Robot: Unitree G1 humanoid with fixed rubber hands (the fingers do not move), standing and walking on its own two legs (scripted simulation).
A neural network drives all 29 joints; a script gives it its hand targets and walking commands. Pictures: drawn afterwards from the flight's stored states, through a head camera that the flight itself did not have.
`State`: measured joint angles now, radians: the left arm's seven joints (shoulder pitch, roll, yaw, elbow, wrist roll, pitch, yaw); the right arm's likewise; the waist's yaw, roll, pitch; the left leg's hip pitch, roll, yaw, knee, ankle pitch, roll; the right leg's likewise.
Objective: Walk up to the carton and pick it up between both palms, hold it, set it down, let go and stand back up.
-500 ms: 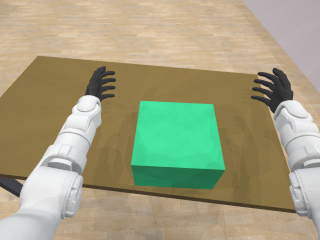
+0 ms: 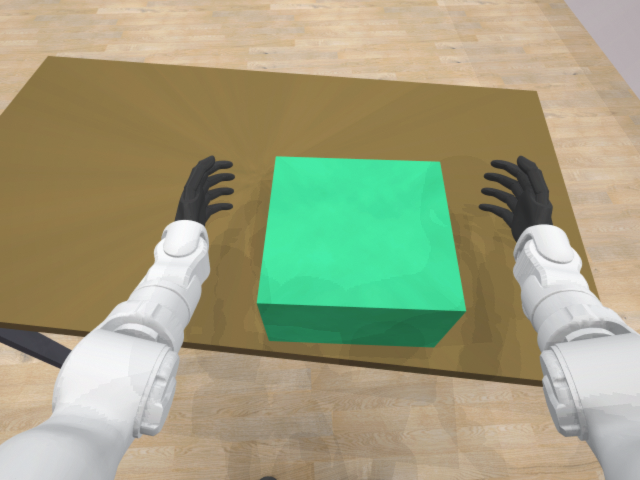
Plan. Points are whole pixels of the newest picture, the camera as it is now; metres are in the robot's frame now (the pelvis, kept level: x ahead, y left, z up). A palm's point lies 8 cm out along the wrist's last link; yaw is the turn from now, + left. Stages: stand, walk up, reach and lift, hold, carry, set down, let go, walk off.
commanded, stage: reach and lift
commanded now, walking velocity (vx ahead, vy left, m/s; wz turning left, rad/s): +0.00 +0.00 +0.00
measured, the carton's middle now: (354, 251) +0.45 -0.02 -0.03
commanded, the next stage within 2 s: none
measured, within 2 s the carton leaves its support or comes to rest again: neither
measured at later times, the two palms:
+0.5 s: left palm (214, 223) +0.45 +0.18 +0.01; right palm (516, 229) +0.46 -0.23 +0.02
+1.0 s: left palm (235, 222) +0.45 +0.15 +0.02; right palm (487, 228) +0.45 -0.19 +0.03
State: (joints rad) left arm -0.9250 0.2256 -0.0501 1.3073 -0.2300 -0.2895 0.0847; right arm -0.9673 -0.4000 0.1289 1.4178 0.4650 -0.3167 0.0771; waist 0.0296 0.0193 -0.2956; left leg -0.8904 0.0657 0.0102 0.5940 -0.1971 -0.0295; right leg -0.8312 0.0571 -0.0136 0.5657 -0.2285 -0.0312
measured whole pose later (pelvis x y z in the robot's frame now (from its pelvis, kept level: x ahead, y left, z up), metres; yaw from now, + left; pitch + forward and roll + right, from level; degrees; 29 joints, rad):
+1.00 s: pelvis +0.00 +0.00 -0.01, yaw -1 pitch +30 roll -1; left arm -0.98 0.10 0.18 1.40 -0.01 -0.42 0.13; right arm -1.03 -0.23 -0.13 1.51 0.15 -0.44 -0.02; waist 0.01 0.02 -0.29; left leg -0.94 0.06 0.02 0.66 -0.23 -0.03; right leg -0.90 0.05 -0.01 0.63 -0.26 -0.03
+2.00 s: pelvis +0.04 +0.00 +0.02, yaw +0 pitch +21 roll +0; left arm -0.74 0.00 0.52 1.15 0.35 -0.46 0.10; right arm -0.77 -0.02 -0.62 1.16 -0.43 -0.48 -0.01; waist -0.04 0.03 -0.14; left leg -0.59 0.05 0.03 0.41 -0.19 -0.03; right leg -0.54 0.03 -0.04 0.39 -0.21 -0.03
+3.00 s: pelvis +0.01 +0.00 +0.03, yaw +0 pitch +17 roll -1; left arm -0.65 0.01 0.39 1.13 0.25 -0.39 0.11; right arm -0.68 -0.02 -0.49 1.18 -0.34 -0.45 -0.05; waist -0.02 0.02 -0.15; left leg -0.52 0.06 0.04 0.35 -0.12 -0.03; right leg -0.46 0.03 -0.08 0.30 -0.13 -0.04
